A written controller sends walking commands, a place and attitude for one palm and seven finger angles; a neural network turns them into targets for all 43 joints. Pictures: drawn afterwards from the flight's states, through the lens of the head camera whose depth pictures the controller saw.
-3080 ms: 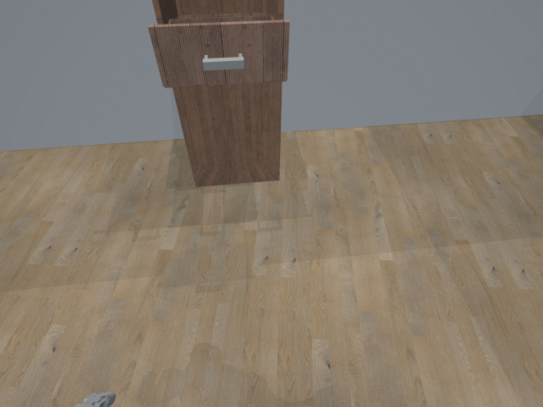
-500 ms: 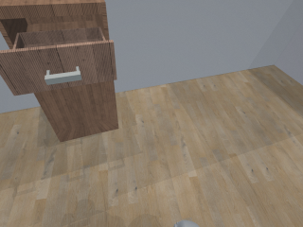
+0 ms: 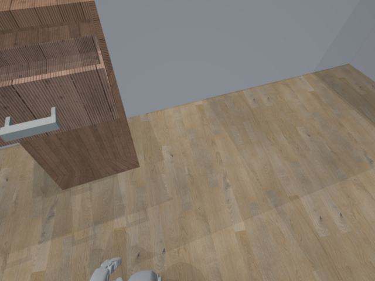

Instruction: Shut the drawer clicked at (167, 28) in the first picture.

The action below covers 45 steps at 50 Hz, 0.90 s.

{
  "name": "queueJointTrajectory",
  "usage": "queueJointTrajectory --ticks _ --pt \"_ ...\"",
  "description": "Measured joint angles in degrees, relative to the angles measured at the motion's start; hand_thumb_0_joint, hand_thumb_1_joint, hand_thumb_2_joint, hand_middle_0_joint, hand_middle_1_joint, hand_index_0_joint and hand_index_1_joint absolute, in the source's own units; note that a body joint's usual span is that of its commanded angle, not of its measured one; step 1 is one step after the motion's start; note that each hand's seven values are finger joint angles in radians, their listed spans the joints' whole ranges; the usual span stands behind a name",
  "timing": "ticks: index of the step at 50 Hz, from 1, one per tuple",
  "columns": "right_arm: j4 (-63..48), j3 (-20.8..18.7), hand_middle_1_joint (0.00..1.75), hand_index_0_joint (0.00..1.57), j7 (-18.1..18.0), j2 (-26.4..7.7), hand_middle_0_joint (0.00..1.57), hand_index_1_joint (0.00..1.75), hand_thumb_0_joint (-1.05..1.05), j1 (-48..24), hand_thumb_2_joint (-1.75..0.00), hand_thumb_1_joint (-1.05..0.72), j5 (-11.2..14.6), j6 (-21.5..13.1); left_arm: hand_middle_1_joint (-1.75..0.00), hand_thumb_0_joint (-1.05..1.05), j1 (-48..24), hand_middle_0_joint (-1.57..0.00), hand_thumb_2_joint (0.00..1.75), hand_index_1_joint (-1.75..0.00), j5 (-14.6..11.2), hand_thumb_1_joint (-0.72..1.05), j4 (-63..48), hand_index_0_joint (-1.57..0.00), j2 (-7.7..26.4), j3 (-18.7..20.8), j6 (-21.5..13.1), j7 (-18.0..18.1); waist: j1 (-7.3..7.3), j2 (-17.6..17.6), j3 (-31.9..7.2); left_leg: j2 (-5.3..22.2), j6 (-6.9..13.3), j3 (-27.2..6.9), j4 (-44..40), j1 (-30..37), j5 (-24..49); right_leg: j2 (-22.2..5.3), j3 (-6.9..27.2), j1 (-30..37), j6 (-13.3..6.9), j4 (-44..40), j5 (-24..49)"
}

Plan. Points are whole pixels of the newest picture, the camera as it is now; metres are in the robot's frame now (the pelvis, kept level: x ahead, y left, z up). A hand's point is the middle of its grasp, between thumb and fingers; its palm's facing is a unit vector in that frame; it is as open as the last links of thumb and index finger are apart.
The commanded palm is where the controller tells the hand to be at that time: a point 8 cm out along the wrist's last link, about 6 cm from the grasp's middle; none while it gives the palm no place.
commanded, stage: turn to face it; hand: left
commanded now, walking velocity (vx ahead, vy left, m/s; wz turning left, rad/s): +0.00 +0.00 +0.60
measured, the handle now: (31, 121) +0.47 +0.40 +0.05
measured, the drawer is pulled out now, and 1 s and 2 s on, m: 0.28 0.28 0.28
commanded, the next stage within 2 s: take the last steps up to it in 0.62 s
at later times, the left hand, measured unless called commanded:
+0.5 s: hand out of the picture +0.01 +0.28 -0.16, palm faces +0.28 -0.93 -0.24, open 7.4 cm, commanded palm none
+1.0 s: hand out of the picture -0.03 +0.16 -0.14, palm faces +0.42 -0.88 -0.22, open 7.3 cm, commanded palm none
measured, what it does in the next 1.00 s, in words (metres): steps on the spot, turning left: left foot, then right foot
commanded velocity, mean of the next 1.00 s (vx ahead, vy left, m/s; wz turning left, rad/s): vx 0.09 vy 0.00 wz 0.28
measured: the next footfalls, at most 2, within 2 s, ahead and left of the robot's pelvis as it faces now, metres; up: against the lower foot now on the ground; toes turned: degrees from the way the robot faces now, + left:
left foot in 0.20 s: +0.08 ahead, +0.14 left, +0.00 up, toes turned +14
right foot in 0.78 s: +0.08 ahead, -0.08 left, +0.00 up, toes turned +16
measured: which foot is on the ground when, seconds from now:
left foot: up 0.00-0.18, down 0.20-0.78, up 0.80-1.00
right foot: down 0.00-0.20, up 0.22-0.76, down 0.78-1.00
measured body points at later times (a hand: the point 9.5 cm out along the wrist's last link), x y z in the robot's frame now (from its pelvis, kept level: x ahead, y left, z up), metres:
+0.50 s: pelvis +0.02 +0.06 +0.01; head +0.04 +0.09 +0.46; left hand +0.00 +0.33 -0.14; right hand +0.14 -0.17 -0.12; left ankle +0.04 +0.13 -0.73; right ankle +0.03 -0.11 -0.65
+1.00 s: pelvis +0.03 +0.00 +0.02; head +0.04 -0.03 +0.47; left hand -0.05 +0.21 -0.12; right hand +0.15 -0.22 -0.15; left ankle -0.02 +0.15 -0.65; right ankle +0.04 -0.09 -0.73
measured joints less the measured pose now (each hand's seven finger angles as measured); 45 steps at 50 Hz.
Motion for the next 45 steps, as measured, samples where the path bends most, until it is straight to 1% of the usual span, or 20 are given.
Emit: queueJointTrajectory --ticks 2,5,7,9,10,11,12,13,14,16,19,23,27,34,37,38,39,41,42,45 --pt "-1.9 -0.7 0.3 0.2 0.2 -1.2 0.2 0.3 0.01 -2.4 -0.9 -0.91 -0.3 0.6 -0.29 -0.04 0.2 -0.2 0.9 -0.3 0.5 0.93 0.0 -0.2 0.9 0.3 0.8 0.3 0.06 -0.1 -1.0 0.9 -0.5 0.3 -2.0 -2.4 2.0 -0.7 -1.2 0.9 0.5 -0.7 -0.1" --pt "-4.9 -1.5 0.3 0.2 0.7 -3.0 0.2 0.3 0.0 -5.6 -0.9 -0.91 -0.6 0.9 -0.3 -0.03 0.7 -0.2 0.9 -0.3 1.2 0.93 0.3 -0.2 2.5 0.8 2.5 0.2 0.07 -0.5 -2.3 1.9 -0.8 1.3 -8.7 -2.7 4.2 -2.0 -2.9 1.5 1.6 0.0 -0.9" --pt "-6.7 -1.9 0.3 0.2 0.9 -4.1 0.2 0.3 0.0 -7.4 -0.9 -0.91 -0.8 0.8 -0.29 -0.03 1.0 -0.2 0.9 -0.3 1.5 0.92 0.2 -0.2 3.6 1.2 3.3 0.1 0.57 -1.0 -2.6 2.1 -0.7 2.1 -14.0 -1.4 4.6 -3.1 -3.9 1.5 2.4 1.7 -2.0" --pt "-8.5 -2.1 0.3 0.2 1.1 -5.2 0.2 0.3 0.0 -8.5 -0.9 -0.91 -0.9 0.4 -0.29 -0.02 1.6 -0.2 0.9 -0.3 1.4 0.92 -0.2 -0.2 4.7 1.7 3.9 -0.1 1.12 -1.5 -2.8 1.7 -0.6 2.7 -21.3 1.5 7.4 -4.5 -4.6 0.7 3.5 5.1 -3.8" --pt "-9.4 -2.2 0.3 0.2 1.2 -5.9 0.2 0.3 0.0 -8.7 -0.9 -0.91 -1.0 -0.1 -0.29 -0.02 2.0 -0.2 0.9 -0.3 1.2 0.92 -0.5 -0.2 5.2 1.8 4.3 -0.2 1.3 -1.6 -3.1 1.3 0.4 2.5 -24.8 2.6 9.4 -5.3 -4.9 -0.2 4.0 7.6 -5.2" --pt "-9.9 -2.3 0.3 0.2 1.2 -6.1 0.2 0.3 0.0 -9.3 -0.9 -0.91 -1.2 -0.6 -0.29 -0.01 2.3 -0.2 0.9 -0.3 1.0 0.91 -0.6 -0.2 5.9 2.2 4.8 -0.4 1.54 -2.3 -3.1 0.5 2.2 2.5 -23.8 1.8 9.1 -5.7 -3.2 -2.0 4.8 11.7 -10.1" --pt "-10.4 -2.2 0.3 0.2 1.1 -6.2 0.2 0.3 0.0 -9.8 -0.9 -0.91 -1.2 -0.9 -0.29 -0.01 2.6 -0.2 0.9 -0.3 0.9 0.91 -0.7 -0.2 6.6 2.4 5.5 -0.4 1.79 -2.7 -2.8 -0.1 3.7 2.5 -22.8 1.3 8.3 -4.8 -0.1 -4.3 5.1 16.8 -14.7" --pt "-10.7 -1.9 0.3 0.2 1.0 -6.3 0.2 0.3 0.0 -10.1 -0.9 -0.91 -1.3 -1.2 -0.29 -0.01 2.8 -0.2 0.9 -0.3 1.0 0.91 -0.6 -0.2 7.2 2.6 6.0 -0.4 1.94 -2.9 -2.6 -0.5 4.8 2.4 -23.0 1.4 8.0 -3.5 2.8 -6.5 5.1 22.0 -17.0" --pt "-11.0 -1.7 0.3 0.2 0.8 -6.2 0.2 0.3 0.0 -10.2 -0.9 -0.91 -1.4 -1.4 -0.29 -0.01 3.0 -0.2 0.9 -0.3 1.1 0.91 -0.4 -0.2 7.7 2.9 6.4 -0.5 1.97 -3.0 -2.5 -0.9 5.5 2.1 -24.2 1.7 8.4 -2.3 5.0 -8.5 5.2 26.7 -17.1" --pt "-11.2 -1.2 0.3 0.2 0.3 -6.1 0.2 0.3 0.0 -10.0 -0.9 -0.91 -1.4 -1.3 -0.29 0.0 3.2 -0.2 0.9 -0.3 1.1 0.91 0.0 -0.19 8.2 3.2 6.6 -0.8 2.15 -2.9 -2.3 -2.0 5.5 1.2 -28.3 3.0 11.0 -0.7 7.8 -11.5 5.4 33.3 -13.6" --pt "-11.0 -0.5 0.3 0.2 0.0 -5.9 0.2 0.3 0.0 -9.8 -0.9 -0.91 -1.1 -1.2 -0.29 0.0 4.2 -0.2 0.9 -0.3 1.0 0.91 0.1 -0.19 8.6 3.1 6.1 -1.3 2.93 -2.7 -2.1 -3.7 6.2 0.2 -35.4 5.5 14.7 0.2 10.1 -13.3 5.9 35.9 -7.9" --pt "-10.7 -0.1 0.3 0.2 0.0 -5.3 0.2 0.3 0.0 -9.5 -0.9 -0.9 -0.7 -1.1 -0.29 0.0 6.1 -0.2 0.9 -0.3 0.8 0.91 0.8 -0.19 8.7 2.7 6.1 -1.1 3.39 -2.1 -2.4 -5.4 6.6 -1.0 -41.6 8.1 18.1 0.7 11.7 -12.3 6.5 33.0 -5.6" --pt "-10.2 0.1 0.3 0.2 0.1 -4.4 0.21 0.3 0.0 -9.5 -0.9 -0.9 -0.7 -0.8 -0.29 0.0 7.3 -0.2 0.9 -0.3 0.7 0.91 1.7 -0.19 8.4 2.4 6.5 -0.8 3.3 -1.7 -2.4 -6.6 6.6 -2.1 -43.8 9.2 19.5 1.0 12.3 -9.5 6.6 27.0 -7.5" --pt "-8.7 0.0 0.3 0.2 0.2 -4.2 0.21 0.3 0.0 -9.7 -0.9 -0.9 -1.0 0.1 -0.29 0.0 7.0 -0.2 0.9 -0.3 0.4 0.91 2.1 -0.19 6.0 1.2 6.2 -0.5 2.42 0.1 -2.2 -7.7 5.6 -4.3 -43.4 8.5 20.2 2.7 12.2 -3.9 5.2 15.2 -11.4" --pt "-7.8 -0.3 0.3 0.2 0.4 -4.6 0.21 0.3 0.0 -9.6 -0.9 -0.9 -0.9 0.5 -0.29 0.0 6.9 -0.2 0.9 -0.3 0.2 0.91 1.6 -0.19 4.7 0.6 5.2 -0.3 2.39 1.0 -2.5 -8.0 4.6 -5.2 -42.1 7.3 20.1 3.6 11.9 0.0 4.4 6.6 -8.1" --pt "-7.5 -0.4 0.3 0.2 0.4 -4.7 0.21 0.3 0.0 -9.4 -0.9 -0.9 -0.7 0.5 -0.29 0.0 7.1 -0.2 0.9 -0.3 0.2 0.91 1.4 -0.19 4.4 0.4 4.6 -0.3 2.52 0.9 -2.8 -8.3 4.1 -5.3 -41.1 6.7 19.7 3.6 11.8 2.1 4.2 1.9 -5.7" --pt "-7.1 -0.5 0.3 0.2 0.5 -4.9 0.21 0.3 0.0 -9.3 -0.9 -0.9 -0.5 0.5 -0.29 0.0 7.3 -0.2 0.9 -0.3 0.4 0.91 1.5 -0.19 3.8 0.2 4.0 -0.2 2.72 1.4 -3.1 -8.2 3.6 -5.5 -39.2 5.8 18.6 3.9 11.6 3.4 3.1 -1.0 -5.0" --pt "-6.3 -1.0 0.3 0.2 0.6 -5.5 0.21 0.3 0.0 -8.9 -0.9 -0.9 -0.6 1.2 -0.29 0.0 7.9 -0.2 0.9 -0.3 0.8 0.91 1.7 -0.2 2.5 -0.4 3.5 -0.3 2.85 2.7 -3.5 -7.6 2.5 -5.8 -31.7 3.4 10.2 4.6 10.4 4.1 0.8 -1.5 -4.4" --pt "-6.1 -1.2 0.3 0.2 0.8 -5.7 0.2 0.3 0.0 -8.4 -0.9 -0.9 -0.8 1.5 -0.29 0.0 8.6 -0.2 0.9 -0.3 0.8 0.91 1.8 -0.2 2.0 -0.6 3.3 -0.4 2.96 2.7 -4.1 -7.5 2.3 -5.5 -26.9 1.9 7.8 4.4 10.0 4.7 0.1 -2.4 -4.1" --pt "-5.2 -1.7 0.3 0.2 1.6 -6.2 0.2 0.3 0.0 -7.5 -0.9 -0.91 -1.4 1.3 -0.29 0.0 11.1 -0.2 0.9 -0.3 0.8 0.91 2.6 -0.2 1.1 -0.7 2.1 -0.4 3.32 2.0 -5.2 -6.0 1.6 -4.1 -14.8 -1.2 9.2 3.9 9.6 7.5 -0.5 -6.8 -2.1"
